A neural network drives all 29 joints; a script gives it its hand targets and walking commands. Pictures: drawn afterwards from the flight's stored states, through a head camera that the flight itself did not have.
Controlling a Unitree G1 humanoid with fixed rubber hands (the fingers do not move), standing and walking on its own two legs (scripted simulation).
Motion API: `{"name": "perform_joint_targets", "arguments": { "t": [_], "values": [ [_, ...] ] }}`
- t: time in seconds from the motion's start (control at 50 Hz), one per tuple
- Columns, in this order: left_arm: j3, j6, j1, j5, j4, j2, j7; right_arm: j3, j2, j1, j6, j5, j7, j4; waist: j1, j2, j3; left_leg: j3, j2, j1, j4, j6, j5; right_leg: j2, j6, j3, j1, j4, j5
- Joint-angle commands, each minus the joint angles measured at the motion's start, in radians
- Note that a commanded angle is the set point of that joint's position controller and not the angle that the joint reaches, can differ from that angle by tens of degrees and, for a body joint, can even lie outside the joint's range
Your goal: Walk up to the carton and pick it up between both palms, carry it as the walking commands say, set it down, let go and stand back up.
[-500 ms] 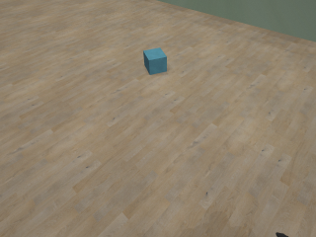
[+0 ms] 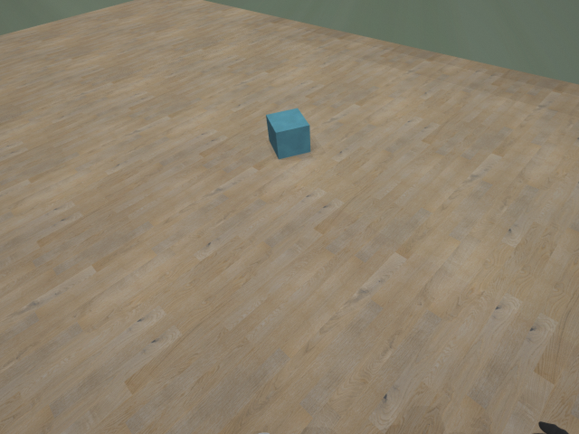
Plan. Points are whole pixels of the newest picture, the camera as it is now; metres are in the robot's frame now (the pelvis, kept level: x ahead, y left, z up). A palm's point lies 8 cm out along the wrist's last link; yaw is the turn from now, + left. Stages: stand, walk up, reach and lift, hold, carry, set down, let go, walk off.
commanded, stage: walk up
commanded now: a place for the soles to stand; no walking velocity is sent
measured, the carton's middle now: (288, 133) +1.95 +0.06 -0.68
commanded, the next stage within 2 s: none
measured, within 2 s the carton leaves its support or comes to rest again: neither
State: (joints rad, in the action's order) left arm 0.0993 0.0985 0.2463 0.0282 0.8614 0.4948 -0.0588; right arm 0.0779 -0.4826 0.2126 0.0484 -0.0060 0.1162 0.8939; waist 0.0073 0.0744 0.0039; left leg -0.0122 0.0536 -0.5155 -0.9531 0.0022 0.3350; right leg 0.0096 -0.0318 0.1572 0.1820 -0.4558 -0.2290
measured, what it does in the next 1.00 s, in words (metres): walks ahead: left foot, then right foot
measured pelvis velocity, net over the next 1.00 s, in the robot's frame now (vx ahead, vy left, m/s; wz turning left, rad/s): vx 0.50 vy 0.02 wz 0.01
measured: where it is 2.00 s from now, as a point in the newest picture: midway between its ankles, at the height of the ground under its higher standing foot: (307, 265)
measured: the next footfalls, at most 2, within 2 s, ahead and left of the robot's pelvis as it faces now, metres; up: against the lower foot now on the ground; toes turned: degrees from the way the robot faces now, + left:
left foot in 0.22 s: +0.25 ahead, +0.16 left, +0.00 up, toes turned +8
right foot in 0.62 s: +0.48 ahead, -0.12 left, +0.00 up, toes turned -11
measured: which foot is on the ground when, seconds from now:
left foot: up 0.00-0.20, down 0.22-0.66, up 0.68-1.00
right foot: down 0.00-0.24, up 0.26-0.60, down 0.62-1.00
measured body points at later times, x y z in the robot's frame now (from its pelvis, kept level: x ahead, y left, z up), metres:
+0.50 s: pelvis +0.24 +0.03 +0.00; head +0.25 +0.05 +0.45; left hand +0.37 +0.34 -0.11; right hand +0.29 -0.32 -0.07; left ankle +0.21 +0.15 -0.74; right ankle +0.36 -0.12 -0.70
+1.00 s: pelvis +0.50 +0.02 -0.01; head +0.51 +0.03 +0.44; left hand +0.55 +0.38 -0.10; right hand +0.66 -0.31 -0.07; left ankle +0.62 +0.14 -0.73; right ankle +0.44 -0.12 -0.74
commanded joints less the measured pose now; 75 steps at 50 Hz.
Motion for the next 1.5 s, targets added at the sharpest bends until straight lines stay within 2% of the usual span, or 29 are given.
{"name": "perform_joint_targets", "arguments": {
  "t": [0.0,0.12,0.16,0.18,0.2,0.24,0.3,0.4,0.54,0.56,0.58,0.6,0.62,0.64,0.7,0.84,0.9,0.94,0.98,1.02,1.08,1.2,1.3,1.32,1.34,1.36,1.4,1.44,1.48],
  "values": [
    [0.059,0.022,-0.109,0.0,-0.101,0.277,0.0,0.052,-0.2,-0.084,0.012,-0.002,0.021,-0.094,-0.022,-0.269,0.064,0.0,0.073,-0.008,0.163,-0.009,-0.065,0.316,-0.188,-0.272,0.09,0.353,-0.435],
    [0.05,0.013,-0.031,-0.009,-0.072,0.259,-0.016,0.054,-0.169,-0.132,0.032,0.001,0.018,-0.125,0.013,-0.157,0.135,0.135,0.013,0.086,0.369,0.017,-0.112,0.3,-0.154,-0.163,0.069,0.268,-0.346],
    [0.021,0.007,-0.027,-0.016,-0.096,0.202,-0.021,0.072,-0.188,0.039,0.048,-0.02,-0.008,-0.068,-0.06,-0.019,-0.012,0.166,-0.044,0.419,0.495,0.06,-0.042,0.196,-0.106,-0.038,0.135,-0.069,0.005],
    [0.012,0.006,0.019,-0.023,-0.111,0.14,-0.017,0.1,-0.26,0.216,0.059,-0.035,-0.029,-0.049,-0.133,0.181,-0.153,-0.107,0.111,0.714,0.565,0.14,0.185,0.093,-0.057,0.019,0.369,-0.49,0.049],
    [-0.001,0.01,0.012,-0.016,-0.153,0.079,-0.012,0.11,-0.346,0.243,0.071,-0.033,-0.052,-0.08,-0.143,0.329,-0.116,-0.552,0.333,0.802,0.744,0.208,0.373,-0.042,-0.022,-0.091,0.676,-0.727,-0.296],
    [0.006,0.004,-0.059,-0.011,-0.113,0.194,0.006,0.098,-0.286,0.152,0.071,0.017,-0.065,-0.109,-0.1,-0.018,-0.035,-0.469,0.346,0.648,0.731,0.227,0.181,0.049,-0.015,-0.267,0.649,-0.781,-0.104],
    [0.012,-0.005,0.028,-0.035,-0.078,0.172,-0.015,0.072,-0.218,0.008,0.082,0.022,-0.071,-0.139,-0.014,0.078,0.016,-0.101,0.234,0.402,0.725,0.185,0.008,0.106,0.018,-0.272,0.458,-0.596,-0.015],
    [0.01,-0.01,-0.055,-0.031,-0.095,0.134,-0.043,0.071,-0.223,0.004,0.088,0.005,-0.059,-0.184,-0.015,0.103,0.137,-0.027,0.291,0.263,0.822,0.238,0.029,0.146,0.043,-0.184,0.379,-0.305,0.037],
    [0.023,-0.003,-0.053,0.001,-0.101,0.137,-0.049,0.059,-0.218,0.091,0.068,0.001,-0.056,-0.171,-0.001,-0.037,-0.005,0.111,0.2,0.275,0.53,0.161,-0.11,0.023,-0.011,0.014,0.08,-0.123,0.049],
    [0.033,0.003,0.065,-0.002,-0.078,0.147,-0.038,0.049,-0.192,0.066,0.065,-0.002,-0.058,-0.182,0.067,-0.069,-0.038,0.152,0.17,0.193,0.384,0.133,-0.192,0.021,-0.03,-0.024,-0.061,-0.104,0.049],
    [0.07,0.01,0.267,0.0,-0.03,0.23,-0.015,0.034,-0.152,0.071,0.062,-0.012,-0.061,-0.193,0.174,-0.287,-0.137,0.193,0.094,0.012,0.006,0.098,-0.204,0.096,-0.075,-0.197,-0.312,-0.064,-0.155],
    [0.089,0.016,0.315,-0.002,-0.054,0.315,0.0,0.008,-0.078,0.111,0.063,-0.001,-0.065,-0.213,0.154,-0.449,-0.181,0.142,-0.033,-0.195,-0.271,0.053,0.203,0.388,-0.16,-0.719,-0.422,0.135,-0.358],
    [0.088,0.012,0.209,-0.016,-0.068,0.316,0.008,0.022,-0.164,0.079,0.05,-0.005,-0.076,-0.208,0.117,-0.26,-0.104,0.01,-0.022,-0.241,-0.316,0.044,0.14,0.445,-0.215,-0.872,-0.338,0.249,-0.365],
    [0.077,0.011,0.122,-0.021,-0.106,0.243,0.008,0.041,-0.214,0.063,0.047,0.003,-0.077,-0.19,0.096,-0.161,-0.067,0.003,0.022,-0.228,-0.304,0.034,0.063,0.406,-0.234,-0.736,-0.268,0.209,-0.274],
    [0.051,0.025,0.055,-0.027,-0.138,0.203,0.019,0.035,-0.175,0.092,0.054,0.02,-0.061,-0.149,0.025,-0.207,-0.053,-0.045,0.055,-0.116,-0.129,0.027,0.068,0.322,-0.221,-0.384,-0.098,0.156,0.0],
    [0.041,0.033,-0.007,-0.014,-0.17,0.235,0.006,0.032,-0.148,-0.005,0.051,-0.002,-0.004,-0.161,0.019,-0.266,0.024,0.032,0.079,0.016,0.226,0.013,-0.052,0.343,-0.215,-0.23,0.128,0.239,-0.248],
    [0.034,0.029,-0.042,-0.017,-0.177,0.234,-0.006,0.042,-0.138,0.039,0.054,0.01,-0.005,-0.141,-0.021,-0.212,-0.014,0.114,0.026,0.212,0.337,0.016,-0.238,0.295,-0.146,-0.138,0.21,0.162,-0.298],
    [0.009,0.024,-0.001,-0.012,-0.172,0.184,-0.009,0.086,-0.217,0.145,0.061,-0.005,-0.023,-0.098,-0.071,-0.015,-0.074,0.141,-0.043,0.472,0.368,0.059,-0.086,0.202,-0.102,-0.053,0.304,-0.115,-0.15],
    [-0.002,0.021,0.021,-0.029,-0.201,0.117,-0.003,0.108,-0.337,0.26,0.073,-0.019,-0.059,-0.116,-0.137,0.257,-0.118,-0.544,0.336,0.689,0.7,0.213,0.394,0.013,-0.018,-0.025,0.677,-0.677,-0.264],
    [-0.001,0.005,-0.013,-0.02,-0.175,0.197,0.01,0.097,-0.283,0.152,0.077,0.018,-0.073,-0.148,-0.082,-0.03,0.016,-0.54,0.359,0.539,0.739,0.256,0.302,0.11,-0.011,-0.193,0.656,-0.731,-0.12],
    [0.006,0.001,0.065,-0.039,-0.109,0.184,0.003,0.076,-0.231,0.069,0.077,0.029,-0.073,-0.153,-0.033,0.087,0.021,-0.177,0.248,0.379,0.692,0.221,-0.036,0.145,0.02,-0.189,0.507,-0.614,-0.07],
    [0.013,-0.003,0.028,-0.021,-0.109,0.137,-0.038,0.071,-0.241,0.01,0.074,-0.008,-0.052,-0.2,-0.005,0.155,0.073,-0.019,0.23,0.179,0.703,0.239,0.089,0.115,0.026,-0.123,0.273,-0.228,-0.026],
    [0.045,-0.001,0.081,-0.001,-0.078,0.187,-0.037,0.05,-0.211,0.035,0.067,-0.006,-0.057,-0.212,0.045,-0.04,-0.018,0.06,0.17,0.049,0.503,0.156,0.247,0.039,-0.003,-0.036,-0.04,-0.188,0.024],
    [0.063,0.008,0.203,0.002,-0.055,0.211,-0.021,0.034,-0.178,0.051,0.069,-0.013,-0.059,-0.21,0.108,-0.184,-0.091,0.12,0.124,-0.01,0.262,0.118,0.117,0.05,-0.028,-0.091,-0.207,-0.115,-0.062],
    [0.089,0.019,0.304,0.003,-0.051,0.283,0.004,0.016,-0.103,0.073,0.071,-0.002,-0.062,-0.225,0.173,-0.422,-0.112,0.182,0.006,-0.185,-0.115,0.063,0.054,0.268,-0.105,-0.495,-0.323,0.091,-0.378],
    [0.09,0.02,0.254,-0.011,-0.074,0.327,0.014,0.015,-0.124,0.088,0.06,-0.008,-0.072,-0.216,0.106,-0.335,-0.053,0.052,-0.027,-0.292,-0.249,0.044,0.154,0.424,-0.176,-0.811,-0.281,0.241,-0.406],
    [0.076,0.015,0.133,-0.036,-0.118,0.24,0.014,0.042,-0.211,0.083,0.052,-0.003,-0.08,-0.189,0.067,-0.16,-0.009,-0.004,0.034,-0.239,-0.229,0.037,0.054,0.374,-0.201,-0.655,-0.176,0.185,-0.199],
    [0.061,0.021,0.135,-0.033,-0.124,0.222,0.025,0.034,-0.17,0.09,0.062,0.009,-0.079,-0.18,0.037,-0.187,-0.011,-0.039,0.045,-0.192,-0.137,0.039,0.101,0.341,-0.227,-0.445,-0.143,0.088,0.215],
    [0.046,0.019,0.1,-0.028,-0.146,0.207,0.026,0.027,-0.161,0.114,0.059,0.011,-0.068,-0.162,0.022,-0.237,-0.024,-0.017,0.05,-0.104,-0.019,0.025,0.107,0.318,-0.234,-0.347,-0.037,0.106,0.189]
  ]
}}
